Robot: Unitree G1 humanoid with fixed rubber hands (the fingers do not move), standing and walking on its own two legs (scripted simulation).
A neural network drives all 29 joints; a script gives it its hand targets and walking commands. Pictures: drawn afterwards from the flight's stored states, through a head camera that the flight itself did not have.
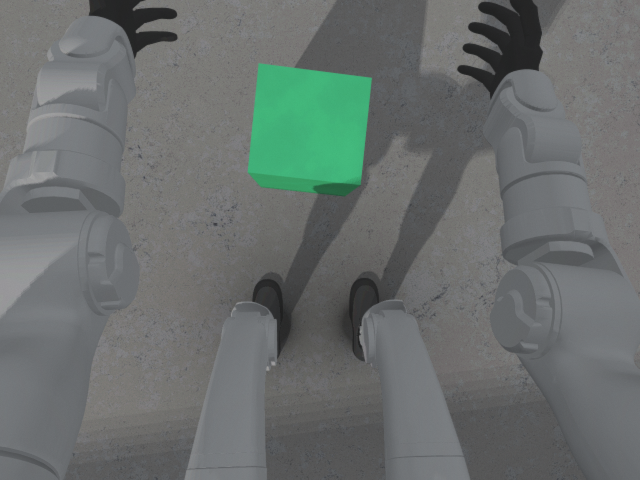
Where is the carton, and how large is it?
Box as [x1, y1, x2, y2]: [248, 63, 371, 195]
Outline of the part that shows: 259,63 248,164 248,172 260,186 336,195 345,195 360,184 371,78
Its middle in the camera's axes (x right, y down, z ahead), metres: -0.03 -0.21 +0.84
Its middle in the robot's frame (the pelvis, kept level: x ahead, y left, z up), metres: +0.55 +0.00 -0.53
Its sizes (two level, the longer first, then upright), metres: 0.210 0.200 0.250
